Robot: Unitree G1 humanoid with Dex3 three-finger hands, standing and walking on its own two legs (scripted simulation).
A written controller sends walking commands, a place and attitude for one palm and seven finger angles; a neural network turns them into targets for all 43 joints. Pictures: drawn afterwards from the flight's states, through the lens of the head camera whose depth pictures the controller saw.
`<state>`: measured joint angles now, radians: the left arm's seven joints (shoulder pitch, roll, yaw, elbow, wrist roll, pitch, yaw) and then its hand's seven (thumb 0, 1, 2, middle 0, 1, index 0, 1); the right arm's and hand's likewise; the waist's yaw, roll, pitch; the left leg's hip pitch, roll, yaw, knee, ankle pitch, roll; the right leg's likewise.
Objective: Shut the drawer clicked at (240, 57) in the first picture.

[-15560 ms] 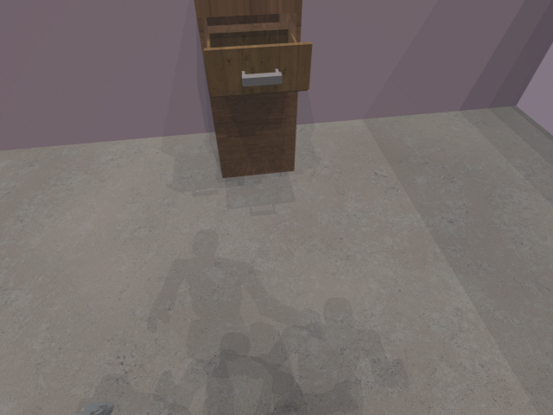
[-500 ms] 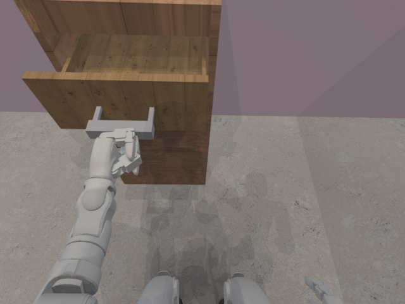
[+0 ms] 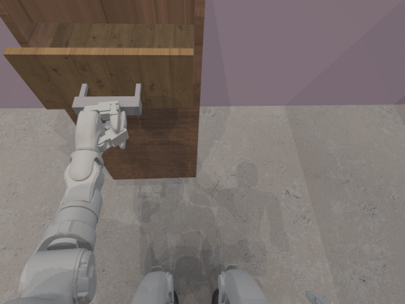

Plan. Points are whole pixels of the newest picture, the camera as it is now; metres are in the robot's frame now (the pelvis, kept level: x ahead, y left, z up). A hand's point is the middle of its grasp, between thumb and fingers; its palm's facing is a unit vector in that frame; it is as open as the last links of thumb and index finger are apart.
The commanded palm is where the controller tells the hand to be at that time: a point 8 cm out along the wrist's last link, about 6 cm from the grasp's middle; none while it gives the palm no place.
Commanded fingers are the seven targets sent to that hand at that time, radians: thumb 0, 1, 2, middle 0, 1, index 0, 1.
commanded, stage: push the drawer shut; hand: left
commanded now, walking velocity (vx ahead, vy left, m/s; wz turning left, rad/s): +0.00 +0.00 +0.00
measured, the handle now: (110, 97) +0.53 +0.17 +0.05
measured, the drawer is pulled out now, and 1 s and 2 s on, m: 0.09 0.00 0.00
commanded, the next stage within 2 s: pull the fist back off the drawer in 0.92 s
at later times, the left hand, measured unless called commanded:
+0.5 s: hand (128, 104) +0.51 +0.14 +0.04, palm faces +0.01 -1.00 -0.04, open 3.3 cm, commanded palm +0.50 +0.19 +0.05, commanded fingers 0.00 0.90 0.90 -1.40 -1.60 -1.40 -1.60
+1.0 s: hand (124, 94) +0.54 +0.15 +0.04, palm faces +0.00 -1.00 -0.05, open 3.1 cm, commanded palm +0.57 +0.18 +0.05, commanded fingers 0.00 0.90 0.90 -1.40 -1.60 -1.40 -1.60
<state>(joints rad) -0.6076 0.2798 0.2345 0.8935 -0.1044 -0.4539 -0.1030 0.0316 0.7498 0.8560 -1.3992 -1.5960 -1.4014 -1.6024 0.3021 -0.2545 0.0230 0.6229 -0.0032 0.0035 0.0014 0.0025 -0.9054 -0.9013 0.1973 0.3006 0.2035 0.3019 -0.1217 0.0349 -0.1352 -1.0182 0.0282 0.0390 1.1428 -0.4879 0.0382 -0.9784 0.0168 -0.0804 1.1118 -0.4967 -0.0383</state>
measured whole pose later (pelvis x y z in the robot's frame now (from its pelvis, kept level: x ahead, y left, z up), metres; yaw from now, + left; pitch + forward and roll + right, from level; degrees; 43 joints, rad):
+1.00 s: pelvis -0.01 +0.01 -0.02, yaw +0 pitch +28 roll -5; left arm -1.09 0.49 0.33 1.30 0.02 -0.44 -0.08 -0.02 0.60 0.91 -1.40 -1.60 -1.43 -1.60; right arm 0.37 -0.26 0.06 0.65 -0.05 0.04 0.02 0.00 -0.91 -0.90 0.20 0.30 0.20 0.30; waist -0.24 0.05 -0.13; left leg -1.25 0.04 -0.01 1.24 -0.49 0.05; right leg -1.17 0.03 -0.13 1.16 -0.48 -0.03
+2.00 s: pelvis +0.04 +0.01 +0.02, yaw -2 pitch +22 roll -3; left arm -0.51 0.27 0.24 0.71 -0.12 -0.40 -0.09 0.02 0.90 0.90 -1.40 -1.60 -1.40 -1.60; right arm 0.32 -0.26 0.00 0.57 0.01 0.10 0.04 0.00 -0.91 -0.90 0.20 0.30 0.20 0.30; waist -0.11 0.05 -0.15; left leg -0.93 0.04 0.05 1.05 -0.51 0.05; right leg -0.88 0.04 -0.06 0.98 -0.49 -0.02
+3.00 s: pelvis +0.04 +0.00 +0.09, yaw +1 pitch -4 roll -1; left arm 0.50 0.33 0.25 -0.41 -0.08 -0.07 0.09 0.01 0.90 0.90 -1.40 -1.60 -1.40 -1.60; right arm 0.20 -0.24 0.04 0.59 0.01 -0.06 -0.06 0.01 -0.90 -0.90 0.20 0.30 0.20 0.30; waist 0.06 0.08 0.00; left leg -0.10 -0.01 0.04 0.44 -0.27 0.03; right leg -0.06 0.02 -0.05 0.39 -0.26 -0.02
